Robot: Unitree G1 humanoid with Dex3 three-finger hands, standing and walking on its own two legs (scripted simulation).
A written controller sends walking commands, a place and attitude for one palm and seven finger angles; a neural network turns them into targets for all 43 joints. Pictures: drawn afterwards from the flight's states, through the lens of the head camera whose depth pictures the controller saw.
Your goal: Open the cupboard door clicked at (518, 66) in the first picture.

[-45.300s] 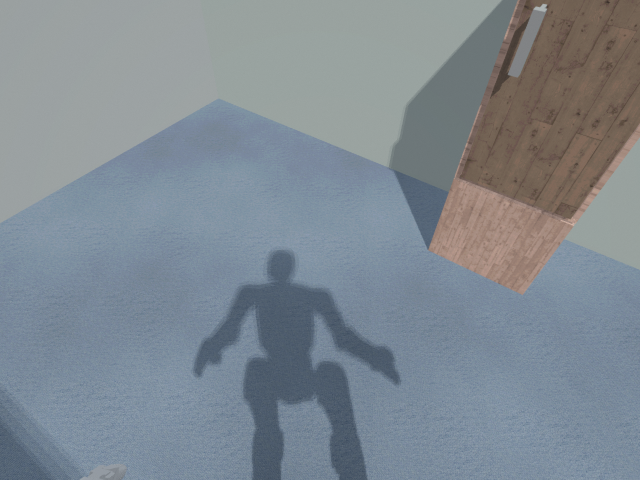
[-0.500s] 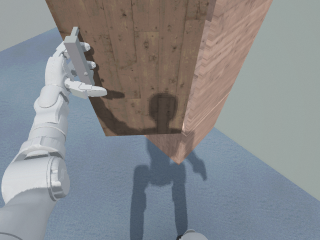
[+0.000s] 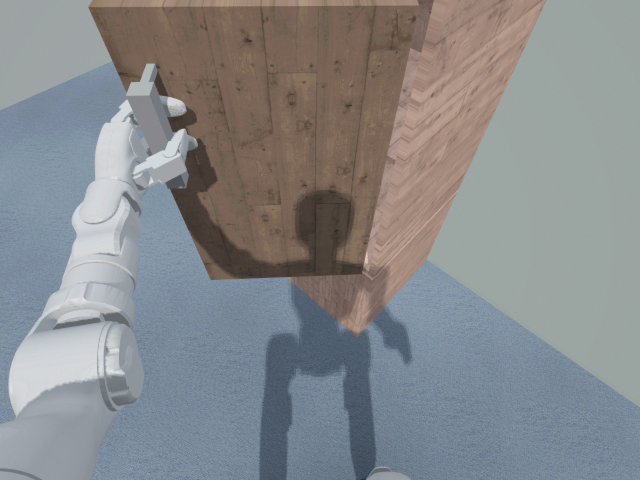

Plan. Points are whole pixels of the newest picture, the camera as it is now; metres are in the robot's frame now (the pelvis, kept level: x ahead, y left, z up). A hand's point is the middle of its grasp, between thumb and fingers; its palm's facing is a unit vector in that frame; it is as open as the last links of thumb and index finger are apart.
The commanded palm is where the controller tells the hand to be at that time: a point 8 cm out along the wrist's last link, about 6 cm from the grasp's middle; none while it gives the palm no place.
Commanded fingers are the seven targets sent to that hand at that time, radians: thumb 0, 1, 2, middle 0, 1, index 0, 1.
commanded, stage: close the thumb around the handle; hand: left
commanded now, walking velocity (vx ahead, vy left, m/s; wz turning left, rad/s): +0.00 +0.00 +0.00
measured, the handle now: (164, 129) +0.53 +0.18 +0.13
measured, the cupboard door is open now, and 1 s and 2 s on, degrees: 46 85 85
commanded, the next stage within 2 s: pull the door open along its arc in 0.04 s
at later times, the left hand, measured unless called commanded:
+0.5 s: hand (178, 180) +0.44 +0.15 +0.13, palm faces -0.01 -1.00 +0.01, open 6.1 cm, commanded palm +0.38 +0.19 +0.13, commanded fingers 0.00 0.90 0.90 -0.40 -1.35 -0.40 -1.35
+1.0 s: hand (256, 286) +0.29 +0.05 +0.14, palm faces +0.27 -0.96 +0.00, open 6.8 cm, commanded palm +0.20 +0.09 +0.13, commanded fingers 0.00 0.90 0.90 -0.40 -1.35 -0.40 -1.35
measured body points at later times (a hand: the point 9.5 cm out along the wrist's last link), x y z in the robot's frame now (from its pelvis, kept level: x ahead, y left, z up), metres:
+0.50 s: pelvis +0.01 +0.00 +0.01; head +0.05 -0.02 +0.45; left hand +0.44 +0.20 +0.13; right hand +0.07 -0.26 -0.11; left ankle -0.03 +0.12 -0.72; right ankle +0.03 -0.13 -0.72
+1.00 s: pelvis +0.02 -0.02 +0.01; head +0.01 -0.04 +0.46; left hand +0.27 +0.10 +0.14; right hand +0.26 -0.19 -0.05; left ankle -0.03 +0.12 -0.72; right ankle +0.03 -0.13 -0.72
